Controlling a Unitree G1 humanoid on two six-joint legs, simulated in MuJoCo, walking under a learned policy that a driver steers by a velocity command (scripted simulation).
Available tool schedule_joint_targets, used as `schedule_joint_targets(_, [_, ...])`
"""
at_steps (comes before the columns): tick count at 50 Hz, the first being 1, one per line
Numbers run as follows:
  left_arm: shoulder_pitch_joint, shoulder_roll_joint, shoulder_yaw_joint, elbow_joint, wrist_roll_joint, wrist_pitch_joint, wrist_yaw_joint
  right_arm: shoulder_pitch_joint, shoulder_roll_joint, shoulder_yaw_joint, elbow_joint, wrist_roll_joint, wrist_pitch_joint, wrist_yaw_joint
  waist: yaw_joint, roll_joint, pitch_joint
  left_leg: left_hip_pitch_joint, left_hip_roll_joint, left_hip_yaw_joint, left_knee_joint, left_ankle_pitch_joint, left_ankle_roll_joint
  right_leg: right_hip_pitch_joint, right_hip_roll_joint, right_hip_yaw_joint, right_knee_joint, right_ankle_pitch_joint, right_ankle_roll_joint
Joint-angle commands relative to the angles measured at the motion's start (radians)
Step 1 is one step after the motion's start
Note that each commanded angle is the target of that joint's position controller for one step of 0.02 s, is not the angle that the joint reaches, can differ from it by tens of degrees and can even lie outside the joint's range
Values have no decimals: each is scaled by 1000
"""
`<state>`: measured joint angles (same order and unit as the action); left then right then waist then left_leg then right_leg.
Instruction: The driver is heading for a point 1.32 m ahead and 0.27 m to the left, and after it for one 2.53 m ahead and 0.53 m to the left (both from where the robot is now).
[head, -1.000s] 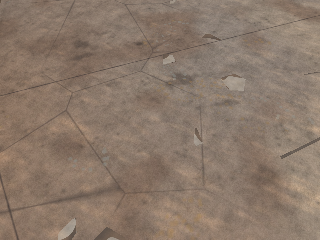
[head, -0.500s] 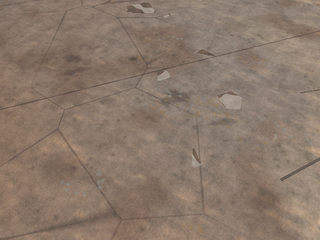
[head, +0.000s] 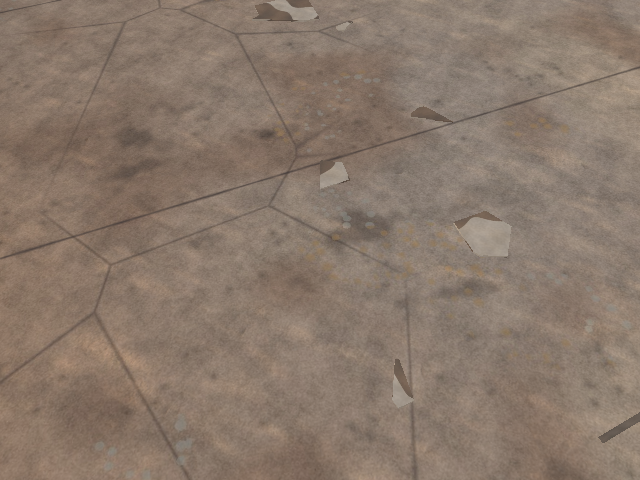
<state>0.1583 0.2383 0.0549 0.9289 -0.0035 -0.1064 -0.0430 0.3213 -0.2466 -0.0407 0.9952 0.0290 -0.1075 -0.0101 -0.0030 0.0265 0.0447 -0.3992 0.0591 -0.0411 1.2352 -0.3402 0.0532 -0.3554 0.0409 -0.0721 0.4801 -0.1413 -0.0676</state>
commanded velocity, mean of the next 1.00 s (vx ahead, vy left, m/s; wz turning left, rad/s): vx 0.50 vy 0.00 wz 0.00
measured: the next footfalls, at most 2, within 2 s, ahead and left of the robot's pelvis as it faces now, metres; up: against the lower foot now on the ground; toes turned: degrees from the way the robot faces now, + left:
left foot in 0.42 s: +0.43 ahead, +0.15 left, +0.00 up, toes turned +3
right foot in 0.98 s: +0.74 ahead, -0.09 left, +0.00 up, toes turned -3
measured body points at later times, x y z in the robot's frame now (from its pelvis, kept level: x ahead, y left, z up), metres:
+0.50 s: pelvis +0.29 +0.06 -0.01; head +0.33 +0.07 +0.44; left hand +0.28 +0.32 -0.15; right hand +0.46 -0.19 -0.11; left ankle +0.39 +0.15 -0.73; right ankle +0.12 -0.08 -0.65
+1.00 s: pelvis +0.58 +0.02 -0.01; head +0.61 +0.01 +0.44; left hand +0.79 +0.25 -0.11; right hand +0.53 -0.25 -0.16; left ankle +0.39 +0.15 -0.72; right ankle +0.70 -0.09 -0.73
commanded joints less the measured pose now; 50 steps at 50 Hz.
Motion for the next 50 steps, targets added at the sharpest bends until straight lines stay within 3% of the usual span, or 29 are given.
schedule_joint_targets(1, [14, 69, 8, -22, 10, -20, -6, 85, -45, -23, -39, -5, 12, -10, -28, -97, -73, -135, 101, -39, -24, 79, 12, 124, -258, 302, -329, 26, -164])
schedule_joint_targets(3, [51, 96, 12, 0, 8, -23, 6, 39, -52, -28, -61, -10, 27, -12, -35, -90, -31, -178, 110, -25, -96, 125, -4, 90, -248, 251, -369, 55, -180])
schedule_joint_targets(7, [132, 131, 17, 20, 5, -13, 37, -137, -65, -35, -122, -24, 22, -9, 4, -66, 10, -317, 112, -14, -342, 338, -39, 165, -243, 206, -392, 99, -169])
schedule_joint_targets(11, [206, 148, 18, 38, -7, -4, 49, -287, -43, -23, -161, -17, 11, 8, 54, -70, 28, -273, 61, 36, -576, 475, -43, 216, -221, 142, -393, 108, -137])
schedule_joint_targets(15, [280, 154, 23, 70, -14, 15, 52, -392, -46, -13, -205, -8, 4, 33, 85, -68, 57, -309, 39, 38, -681, 420, -29, 362, -271, 143, -336, 133, -134])
schedule_joint_targets(18, [272, 171, 33, 75, -16, 31, 56, -381, -75, -19, -222, -5, -6, 49, 52, -91, 35, -254, 16, 47, -728, 307, 8, 447, -310, 152, -256, 264, -111])
schedule_joint_targets(19, [251, 181, 37, 68, -15, 36, 57, -329, -97, -29, -213, -5, -9, 50, 18, -108, 0, -162, -12, 70, -735, 273, 24, 452, -305, 141, -196, 416, -99])
schedule_joint_targets(20, [225, 180, 35, 61, -14, 41, 56, -213, -129, -48, -181, -7, -10, 47, -48, -112, -72, 5, -50, 102, -753, 274, 48, 433, -269, 108, -58, 587, -78])
schedule_joint_targets(21, [219, 151, 22, 48, -6, 43, 56, -28, -186, -74, -126, -11, -9, 39, -123, -91, -195, 282, -23, 71, -726, 297, 87, 316, -212, 66, 166, 576, -46])
schedule_joint_targets(22, [312, 58, -7, 25, 6, 31, 48, 132, -290, -99, -97, -35, -5, 32, -116, 100, -372, 700, 243, -315, -725, 236, 220, -51, -91, 18, 567, 213, 17])
schedule_joint_targets(23, [339, 16, -23, 40, -7, 4, 40, 157, -257, -87, -83, -26, 0, 36, -104, 250, -470, 840, 361, -700, -908, 106, 310, -284, 29, 123, 800, -407, 41])
schedule_joint_targets(24, [253, 125, 4, 22, -35, -18, 35, 92, -186, -63, -93, -17, -1, 36, -108, 172, -348, 751, 321, -610, -932, 46, 252, -390, -40, 198, 889, -392, 16])
schedule_joint_targets(25, [164, 148, 9, -6, -48, -28, 36, 4, -145, -51, -117, -20, 0, 33, -89, 112, -229, 604, 286, -453, -945, 99, 212, -412, -95, 168, 876, -307, 1])
schedule_joint_targets(26, [122, 140, 11, -12, -38, -26, 42, -71, -118, -41, -128, -27, -2, 36, -55, 31, -146, 442, 246, -338, -982, 191, 192, -373, -141, 144, 807, -221, 3])
schedule_joint_targets(27, [120, 134, 21, -10, -23, -14, 49, -110, -88, -32, -132, -35, -6, 39, -20, 29, -107, 338, 206, -259, -1014, 244, 173, -313, -174, 147, 738, -169, 4])
schedule_joint_targets(28, [144, 109, 20, -5, -19, 2, 49, -119, -77, -29, -126, -40, -7, 43, 5, 47, -92, 274, 185, -217, -1046, 260, 169, -258, -188, 148, 706, -140, 7])
schedule_joint_targets(30, [163, 72, 18, -1, -16, 24, 53, -93, -93, -33, -107, -35, -12, 41, 24, 44, -68, 217, 170, -158, -1089, 313, 185, -239, -197, 135, 649, -112, 21])
schedule_joint_targets(32, [101, 77, 21, -26, -8, 31, 56, -62, -125, -41, -92, -35, -13, 30, 21, 26, -37, 220, 171, -122, -1114, 361, 193, -304, -203, 130, 560, -33, 41])
schedule_joint_targets(34, [25, 77, 23, -51, -1, 30, 54, -29, -132, -42, -80, -33, -7, 18, 4, 19, -19, 248, 162, -89, -1125, 383, 183, -357, -202, 126, 442, 73, 56])
schedule_joint_targets(38, [-115, 52, 12, -89, -7, 20, 41, 27, -140, -41, -60, -22, 2, 5, -38, 29, 7, 267, 124, -12, -1134, 365, 146, -313, -160, 83, 199, 249, 59])
schedule_joint_targets(43, [-242, 59, 3, -139, -18, 10, 15, 107, -150, -49, -16, -13, 21, 0, -72, 33, 48, 419, 182, -15, -1080, 367, 139, -338, -134, 78, 67, 202, 37])
schedule_joint_targets(46, [-209, 94, 13, -146, -19, 0, 1, 89, -168, -59, -12, -9, 36, -6, -30, 55, 20, 489, 215, -21, -996, 516, 114, -255, -107, 64, 28, 92, -2])
schedule_joint_targets(47, [-141, 118, 26, -130, -18, -2, 2, 65, -177, -61, -18, -9, 40, -6, 13, 70, -24, 487, 203, -5, -917, 680, 100, -144, -74, 36, 18, 68, -20])
schedule_joint_targets(48, [8, 156, 49, -83, -15, -2, 6, 48, -161, -55, -23, -11, 46, -6, 86, 59, -110, 447, 153, 34, -746, 800, 76, 59, -41, 9, 5, 80, -46])
schedule_joint_targets(49, [198, 225, 73, -36, -4, -1, 15, 52, -130, -39, -44, -23, 47, -6, 150, -10, -253, 263, 96, 78, -467, 637, 40, 370, -161, 143, 45, 104, -103])
schedule_joint_targets(50, [308, 313, 95, -7, 1, 6, 16, 175, -6, -2, -51, -27, 26, 5, 107, -259, -395, -163, -88, 91, -67, 118, -36, 752, -405, 616, -37, -88, -267])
